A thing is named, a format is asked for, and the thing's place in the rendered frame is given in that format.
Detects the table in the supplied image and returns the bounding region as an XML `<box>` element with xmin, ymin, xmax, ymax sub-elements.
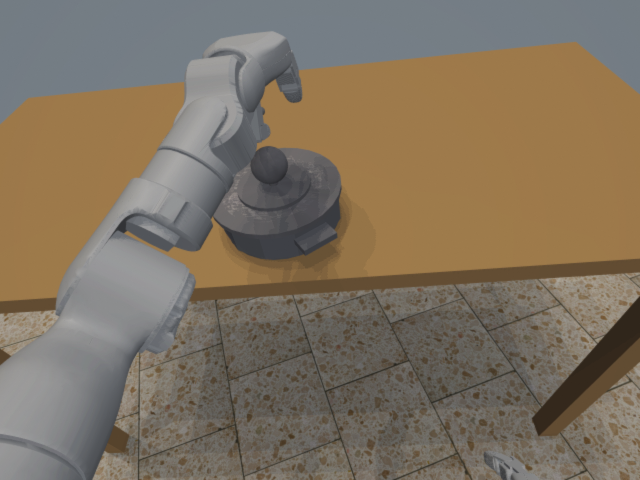
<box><xmin>0</xmin><ymin>42</ymin><xmax>640</xmax><ymax>453</ymax></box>

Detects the robot right hand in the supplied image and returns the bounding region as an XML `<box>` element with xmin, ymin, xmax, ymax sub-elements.
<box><xmin>484</xmin><ymin>450</ymin><xmax>540</xmax><ymax>480</ymax></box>

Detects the lid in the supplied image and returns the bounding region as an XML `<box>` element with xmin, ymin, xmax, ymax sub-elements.
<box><xmin>213</xmin><ymin>148</ymin><xmax>342</xmax><ymax>239</ymax></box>

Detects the robot left forearm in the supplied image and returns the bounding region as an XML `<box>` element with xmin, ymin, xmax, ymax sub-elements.
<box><xmin>56</xmin><ymin>45</ymin><xmax>265</xmax><ymax>316</ymax></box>

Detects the knob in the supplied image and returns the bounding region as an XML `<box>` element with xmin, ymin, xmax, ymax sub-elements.
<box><xmin>250</xmin><ymin>146</ymin><xmax>288</xmax><ymax>184</ymax></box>

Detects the pot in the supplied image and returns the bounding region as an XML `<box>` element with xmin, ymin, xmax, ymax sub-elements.
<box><xmin>224</xmin><ymin>200</ymin><xmax>341</xmax><ymax>260</ymax></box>

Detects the robot left hand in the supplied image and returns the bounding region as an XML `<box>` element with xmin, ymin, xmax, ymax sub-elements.
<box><xmin>202</xmin><ymin>31</ymin><xmax>302</xmax><ymax>143</ymax></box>

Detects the left robot upper arm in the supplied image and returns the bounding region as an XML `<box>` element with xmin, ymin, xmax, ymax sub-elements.
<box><xmin>0</xmin><ymin>231</ymin><xmax>196</xmax><ymax>480</ymax></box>

